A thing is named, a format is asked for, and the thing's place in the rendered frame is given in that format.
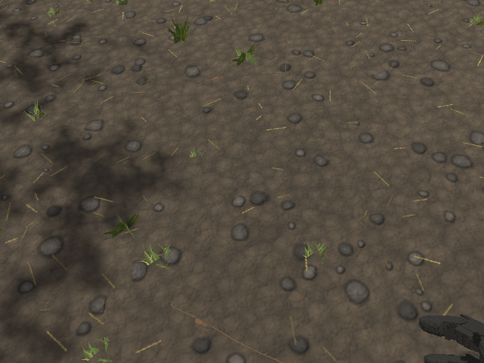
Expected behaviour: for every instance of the robot right hand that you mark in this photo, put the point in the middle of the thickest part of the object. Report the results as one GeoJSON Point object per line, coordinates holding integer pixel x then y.
{"type": "Point", "coordinates": [465, 330]}

